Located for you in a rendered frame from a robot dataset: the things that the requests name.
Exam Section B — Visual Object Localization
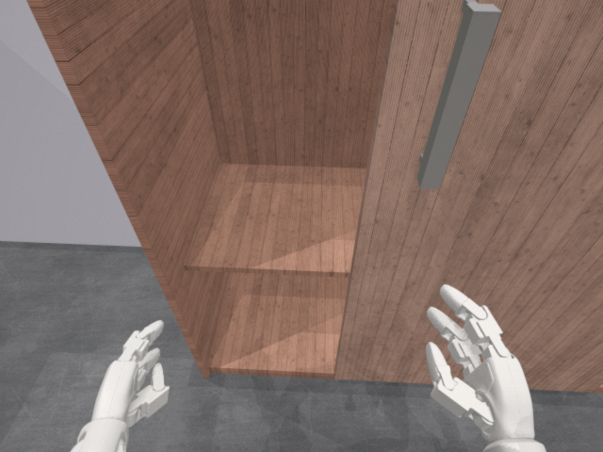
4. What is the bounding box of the handle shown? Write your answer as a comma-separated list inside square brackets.
[416, 0, 502, 189]

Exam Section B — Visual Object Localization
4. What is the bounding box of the right robot hand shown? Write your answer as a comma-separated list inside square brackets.
[426, 284, 535, 444]

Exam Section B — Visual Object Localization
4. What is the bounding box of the robot left forearm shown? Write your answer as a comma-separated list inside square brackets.
[71, 418, 129, 452]

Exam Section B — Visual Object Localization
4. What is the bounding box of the left robot hand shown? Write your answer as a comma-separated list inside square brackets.
[91, 320, 170, 428]

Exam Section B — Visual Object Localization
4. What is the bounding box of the wardrobe door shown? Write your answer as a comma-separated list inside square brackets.
[334, 0, 603, 393]

